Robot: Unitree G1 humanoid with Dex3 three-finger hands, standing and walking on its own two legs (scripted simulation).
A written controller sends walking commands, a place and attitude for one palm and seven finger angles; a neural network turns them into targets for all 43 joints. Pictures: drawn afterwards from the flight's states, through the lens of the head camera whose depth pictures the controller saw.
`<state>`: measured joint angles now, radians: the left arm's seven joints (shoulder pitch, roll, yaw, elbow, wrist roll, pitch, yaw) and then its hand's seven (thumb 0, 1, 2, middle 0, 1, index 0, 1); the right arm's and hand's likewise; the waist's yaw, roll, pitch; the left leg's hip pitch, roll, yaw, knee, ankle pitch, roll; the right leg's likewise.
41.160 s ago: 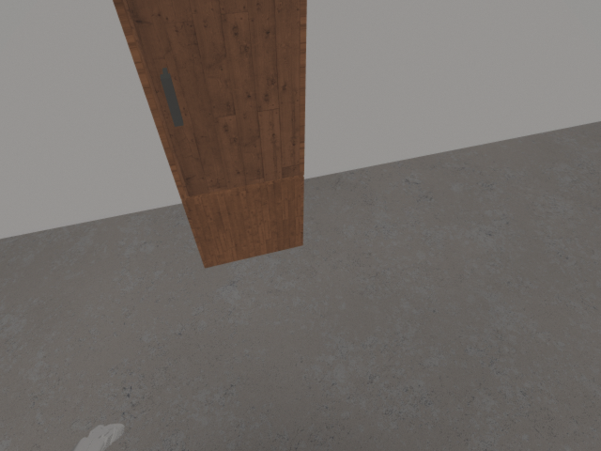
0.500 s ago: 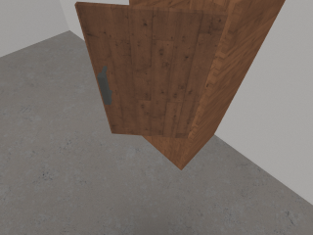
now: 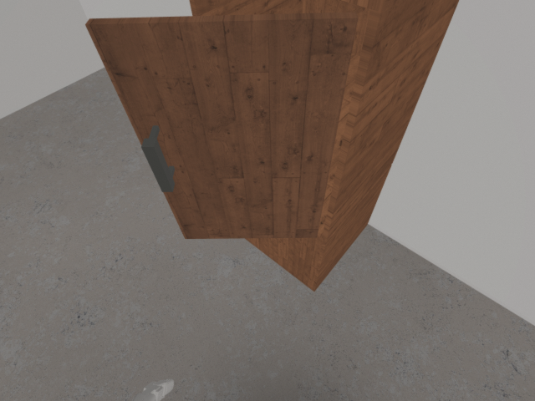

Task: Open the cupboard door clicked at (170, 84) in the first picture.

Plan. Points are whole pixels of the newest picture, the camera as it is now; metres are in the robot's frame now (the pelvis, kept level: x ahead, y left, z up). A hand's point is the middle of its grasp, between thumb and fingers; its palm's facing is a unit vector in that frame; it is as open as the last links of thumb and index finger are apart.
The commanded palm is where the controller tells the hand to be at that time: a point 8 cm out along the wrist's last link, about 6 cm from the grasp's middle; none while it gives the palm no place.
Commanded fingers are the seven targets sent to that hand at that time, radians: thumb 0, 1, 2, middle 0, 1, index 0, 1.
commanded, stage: come to a stop and stand still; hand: left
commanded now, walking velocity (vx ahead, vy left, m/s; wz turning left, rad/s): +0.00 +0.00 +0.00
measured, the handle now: (161, 159) +0.53 +0.22 +0.02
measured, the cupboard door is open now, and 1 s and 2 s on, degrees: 40 40 40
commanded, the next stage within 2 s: look again from close up in 0.64 s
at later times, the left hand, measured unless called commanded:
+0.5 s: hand out of the picture +0.04 +0.18 -0.15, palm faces +0.02 -0.98 -0.22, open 7.4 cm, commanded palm none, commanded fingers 0.00 0.90 0.90 -0.20 -0.30 -0.20 -0.30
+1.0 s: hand out of the picture +0.05 +0.16 -0.16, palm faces +0.03 -0.98 -0.21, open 7.3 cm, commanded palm none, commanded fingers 0.00 0.90 0.90 -0.20 -0.30 -0.20 -0.30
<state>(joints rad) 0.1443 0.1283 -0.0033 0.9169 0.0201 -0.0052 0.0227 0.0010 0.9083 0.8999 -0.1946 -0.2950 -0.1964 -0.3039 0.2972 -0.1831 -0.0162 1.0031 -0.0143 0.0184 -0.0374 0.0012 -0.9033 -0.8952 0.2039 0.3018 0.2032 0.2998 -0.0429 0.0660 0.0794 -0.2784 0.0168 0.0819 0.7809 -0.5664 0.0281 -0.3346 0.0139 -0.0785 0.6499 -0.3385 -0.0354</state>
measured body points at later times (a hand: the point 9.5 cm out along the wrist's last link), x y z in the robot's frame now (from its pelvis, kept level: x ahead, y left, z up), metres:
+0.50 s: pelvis +0.03 -0.01 +0.02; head +0.06 -0.01 +0.47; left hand +0.04 +0.23 -0.14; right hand +0.04 -0.23 -0.14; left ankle -0.04 +0.10 -0.72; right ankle +0.01 -0.11 -0.72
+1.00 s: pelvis +0.03 -0.02 +0.02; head +0.05 -0.02 +0.47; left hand +0.05 +0.21 -0.14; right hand +0.02 -0.24 -0.14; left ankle -0.04 +0.10 -0.72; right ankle +0.01 -0.11 -0.72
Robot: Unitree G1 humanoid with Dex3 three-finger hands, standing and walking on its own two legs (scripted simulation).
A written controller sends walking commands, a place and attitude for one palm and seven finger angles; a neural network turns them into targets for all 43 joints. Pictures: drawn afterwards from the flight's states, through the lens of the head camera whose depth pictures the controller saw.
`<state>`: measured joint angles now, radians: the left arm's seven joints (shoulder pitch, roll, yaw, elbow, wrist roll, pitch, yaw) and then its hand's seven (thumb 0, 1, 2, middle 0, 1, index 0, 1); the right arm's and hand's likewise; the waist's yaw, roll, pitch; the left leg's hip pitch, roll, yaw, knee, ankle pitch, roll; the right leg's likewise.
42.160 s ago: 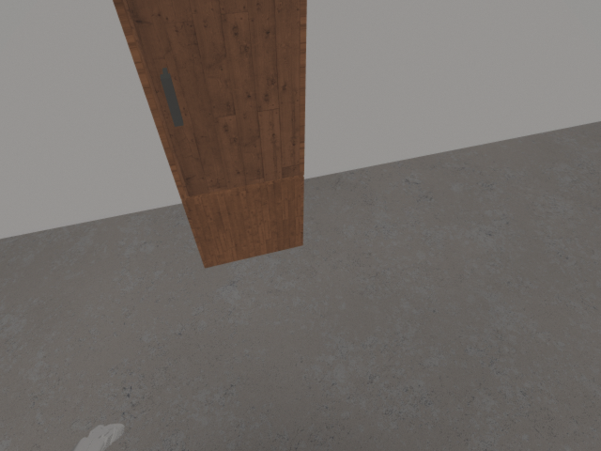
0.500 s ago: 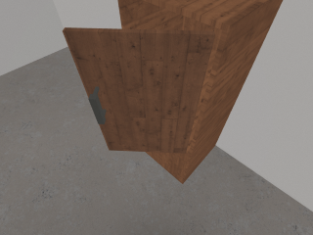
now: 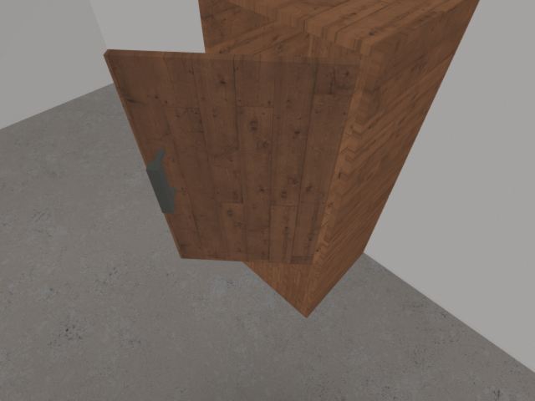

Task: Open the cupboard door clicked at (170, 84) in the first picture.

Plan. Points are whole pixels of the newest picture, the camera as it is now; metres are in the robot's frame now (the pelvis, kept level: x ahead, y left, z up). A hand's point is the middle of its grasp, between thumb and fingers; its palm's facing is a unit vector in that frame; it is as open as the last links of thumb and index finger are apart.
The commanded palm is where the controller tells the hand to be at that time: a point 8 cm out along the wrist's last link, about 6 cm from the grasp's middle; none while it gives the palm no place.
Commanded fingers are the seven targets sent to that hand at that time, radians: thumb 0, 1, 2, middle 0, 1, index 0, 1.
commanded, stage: look again from close up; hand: left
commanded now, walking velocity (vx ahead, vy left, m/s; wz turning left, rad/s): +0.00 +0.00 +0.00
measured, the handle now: (164, 181) +0.50 +0.24 +0.00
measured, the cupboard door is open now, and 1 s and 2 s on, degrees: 40 40 40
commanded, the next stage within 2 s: raise the hand with hooked fingers in 0.28 s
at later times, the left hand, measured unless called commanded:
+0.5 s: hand out of the picture +0.10 +0.20 -0.09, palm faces +0.25 -0.95 -0.20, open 7.4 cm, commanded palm +0.09 +0.24 -0.06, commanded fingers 0.00 0.74 0.83 -0.21 -0.41 -0.21 -0.41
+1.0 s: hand out of the picture +0.12 +0.22 -0.02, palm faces +0.04 -1.00 -0.08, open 9.8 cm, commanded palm +0.11 +0.27 -0.03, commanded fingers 0.00 0.15 0.58 -0.25 -0.78 -0.25 -0.78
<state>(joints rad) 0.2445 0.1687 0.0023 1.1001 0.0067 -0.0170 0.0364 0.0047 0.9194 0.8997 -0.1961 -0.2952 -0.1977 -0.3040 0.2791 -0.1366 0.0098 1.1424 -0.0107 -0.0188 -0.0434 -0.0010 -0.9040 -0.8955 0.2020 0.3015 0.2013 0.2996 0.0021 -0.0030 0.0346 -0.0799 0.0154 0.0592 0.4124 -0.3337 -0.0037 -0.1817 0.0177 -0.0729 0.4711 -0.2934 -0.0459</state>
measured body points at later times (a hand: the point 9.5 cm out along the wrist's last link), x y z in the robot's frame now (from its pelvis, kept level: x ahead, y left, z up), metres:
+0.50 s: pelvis -0.02 +0.01 +0.00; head -0.01 +0.00 +0.45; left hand +0.08 +0.25 -0.08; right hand +0.02 -0.23 -0.15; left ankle -0.07 +0.12 -0.74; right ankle -0.03 -0.09 -0.74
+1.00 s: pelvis -0.09 +0.02 -0.09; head -0.03 +0.04 +0.36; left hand +0.12 +0.27 -0.02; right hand +0.14 -0.19 -0.14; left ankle -0.07 +0.12 -0.74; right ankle -0.03 -0.09 -0.74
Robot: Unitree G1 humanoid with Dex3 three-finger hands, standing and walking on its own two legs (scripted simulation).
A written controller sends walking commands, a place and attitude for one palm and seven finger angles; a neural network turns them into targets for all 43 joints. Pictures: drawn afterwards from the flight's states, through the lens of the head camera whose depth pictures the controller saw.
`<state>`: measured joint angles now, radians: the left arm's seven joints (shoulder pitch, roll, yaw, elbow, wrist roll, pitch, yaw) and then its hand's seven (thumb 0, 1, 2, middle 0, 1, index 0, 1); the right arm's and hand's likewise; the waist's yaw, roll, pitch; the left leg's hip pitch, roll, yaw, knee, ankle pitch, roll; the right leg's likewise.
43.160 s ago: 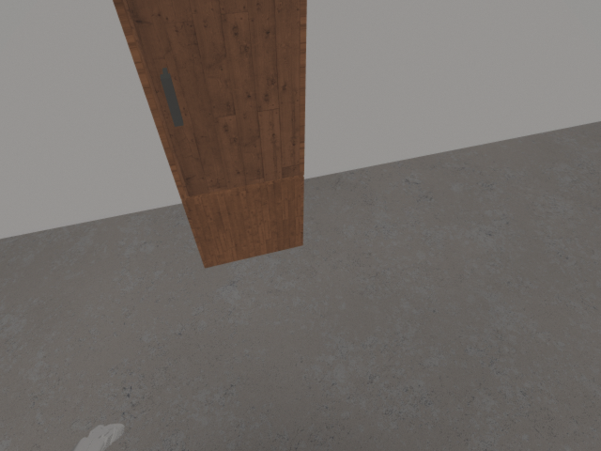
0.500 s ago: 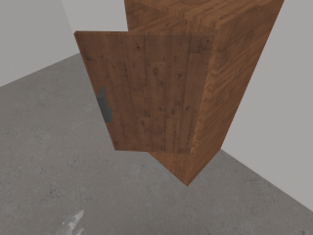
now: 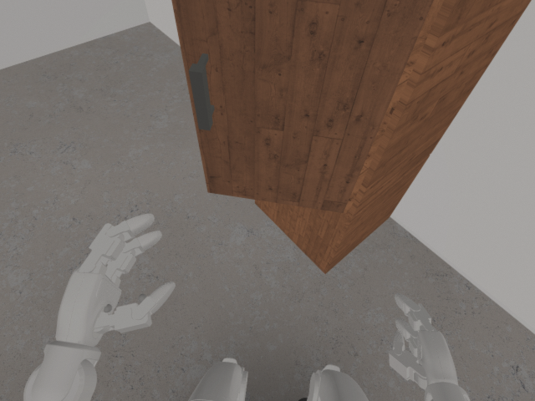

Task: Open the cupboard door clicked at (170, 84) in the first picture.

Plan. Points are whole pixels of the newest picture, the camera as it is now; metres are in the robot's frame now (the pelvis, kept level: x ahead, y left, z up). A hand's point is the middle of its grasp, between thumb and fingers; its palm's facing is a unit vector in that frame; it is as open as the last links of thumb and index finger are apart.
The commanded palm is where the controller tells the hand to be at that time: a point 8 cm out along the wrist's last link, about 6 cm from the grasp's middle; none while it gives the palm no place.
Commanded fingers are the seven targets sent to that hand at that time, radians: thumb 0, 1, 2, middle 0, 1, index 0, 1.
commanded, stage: raise the hand with hooked fingers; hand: left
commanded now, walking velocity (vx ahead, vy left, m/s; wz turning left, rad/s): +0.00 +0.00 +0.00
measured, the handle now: (204, 92) +0.60 +0.19 +0.09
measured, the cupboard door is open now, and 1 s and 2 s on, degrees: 40 40 40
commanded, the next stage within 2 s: move the hooked fingers beside the handle in 1.48 s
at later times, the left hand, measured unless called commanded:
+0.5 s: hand (124, 248) +0.29 +0.23 +0.07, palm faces -0.08 -1.00 -0.06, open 12.7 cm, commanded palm +0.27 +0.29 +0.09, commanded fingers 0.00 -0.43 0.33 -0.29 -1.15 -0.29 -1.15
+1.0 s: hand (84, 191) +0.34 +0.28 +0.12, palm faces +0.00 -1.00 -0.06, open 14.0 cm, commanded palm +0.31 +0.33 +0.11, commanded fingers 0.00 -0.50 0.30 -0.30 -1.20 -0.30 -1.20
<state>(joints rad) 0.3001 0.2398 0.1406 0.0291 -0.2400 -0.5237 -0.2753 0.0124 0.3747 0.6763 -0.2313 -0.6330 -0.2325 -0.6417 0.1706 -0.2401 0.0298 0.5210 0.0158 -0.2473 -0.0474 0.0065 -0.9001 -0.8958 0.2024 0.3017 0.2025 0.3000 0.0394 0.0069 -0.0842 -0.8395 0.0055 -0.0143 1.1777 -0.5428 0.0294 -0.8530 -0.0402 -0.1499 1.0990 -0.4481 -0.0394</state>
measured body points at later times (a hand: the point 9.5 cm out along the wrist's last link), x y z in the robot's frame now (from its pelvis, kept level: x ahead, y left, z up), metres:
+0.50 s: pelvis +0.03 +0.02 +0.03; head +0.10 +0.03 +0.47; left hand +0.29 +0.29 +0.07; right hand +0.19 -0.25 -0.04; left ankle +0.02 +0.10 -0.65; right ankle +0.06 -0.11 -0.65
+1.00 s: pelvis +0.04 +0.01 +0.04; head +0.10 +0.02 +0.49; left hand +0.33 +0.34 +0.13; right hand +0.18 -0.24 -0.04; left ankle +0.02 +0.10 -0.65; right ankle +0.06 -0.11 -0.65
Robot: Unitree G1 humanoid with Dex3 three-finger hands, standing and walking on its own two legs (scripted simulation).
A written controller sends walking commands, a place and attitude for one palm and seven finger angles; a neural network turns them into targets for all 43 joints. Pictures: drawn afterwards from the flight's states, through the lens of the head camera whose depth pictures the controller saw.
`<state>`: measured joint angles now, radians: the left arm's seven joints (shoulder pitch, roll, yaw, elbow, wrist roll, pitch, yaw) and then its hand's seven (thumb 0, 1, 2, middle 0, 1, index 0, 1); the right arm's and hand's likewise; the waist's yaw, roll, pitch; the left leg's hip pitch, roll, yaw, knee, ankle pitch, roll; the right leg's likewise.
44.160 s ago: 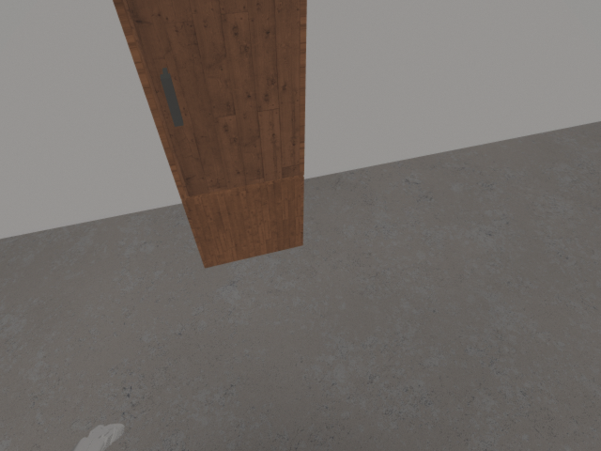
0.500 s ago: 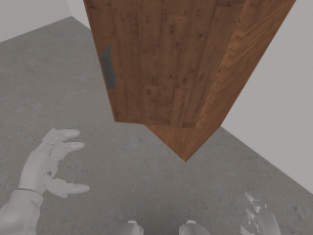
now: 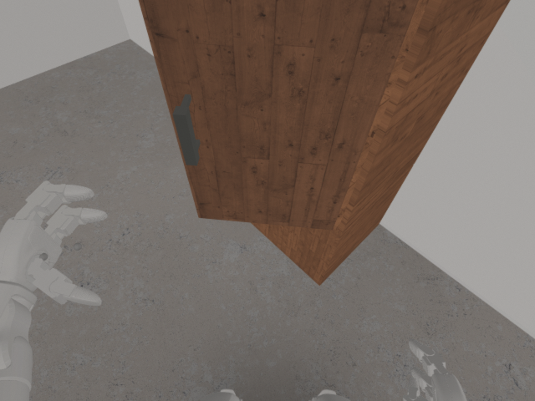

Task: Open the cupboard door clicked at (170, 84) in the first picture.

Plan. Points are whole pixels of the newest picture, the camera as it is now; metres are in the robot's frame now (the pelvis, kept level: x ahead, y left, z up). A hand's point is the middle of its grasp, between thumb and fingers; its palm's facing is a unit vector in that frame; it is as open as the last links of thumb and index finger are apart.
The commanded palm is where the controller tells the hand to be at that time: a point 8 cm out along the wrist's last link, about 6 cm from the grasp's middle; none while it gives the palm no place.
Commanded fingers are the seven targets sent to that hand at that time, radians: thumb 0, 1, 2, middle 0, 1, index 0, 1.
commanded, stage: raise the hand with hooked fingers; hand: left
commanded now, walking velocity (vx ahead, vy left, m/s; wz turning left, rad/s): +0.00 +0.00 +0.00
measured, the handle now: (189, 130) +0.56 +0.19 +0.05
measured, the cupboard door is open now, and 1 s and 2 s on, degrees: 40 40 40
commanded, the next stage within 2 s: move the hooked fingers beside the handle in 0.48 s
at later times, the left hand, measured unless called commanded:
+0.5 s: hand (84, 255) +0.28 +0.27 +0.07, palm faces -0.01 -1.00 -0.04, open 14.0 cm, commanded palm +0.26 +0.31 +0.07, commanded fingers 0.00 -0.50 0.30 -0.30 -1.20 -0.30 -1.20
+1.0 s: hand (106, 216) +0.35 +0.26 +0.07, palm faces -0.03 -1.00 -0.02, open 14.0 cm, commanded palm +0.32 +0.31 +0.07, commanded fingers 0.00 -0.50 0.30 -0.30 -1.20 -0.30 -1.20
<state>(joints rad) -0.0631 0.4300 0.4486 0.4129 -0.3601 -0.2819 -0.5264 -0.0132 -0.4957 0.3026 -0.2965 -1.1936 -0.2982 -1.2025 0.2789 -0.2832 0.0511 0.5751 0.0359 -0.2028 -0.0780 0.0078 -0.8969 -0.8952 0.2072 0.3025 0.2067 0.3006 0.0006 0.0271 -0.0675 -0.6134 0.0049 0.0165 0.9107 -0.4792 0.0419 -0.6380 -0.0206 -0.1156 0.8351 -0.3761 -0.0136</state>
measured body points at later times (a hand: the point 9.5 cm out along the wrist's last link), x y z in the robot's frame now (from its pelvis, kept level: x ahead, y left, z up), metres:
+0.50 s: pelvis -0.01 +0.00 +0.00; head +0.05 +0.00 +0.45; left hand +0.28 +0.32 +0.08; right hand +0.14 -0.25 -0.08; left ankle -0.02 +0.09 -0.69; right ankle +0.02 -0.12 -0.69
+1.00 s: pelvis -0.01 +0.00 +0.00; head +0.06 +0.01 +0.44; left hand +0.34 +0.32 +0.07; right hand +0.11 -0.26 -0.09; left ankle -0.02 +0.09 -0.69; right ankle +0.02 -0.12 -0.69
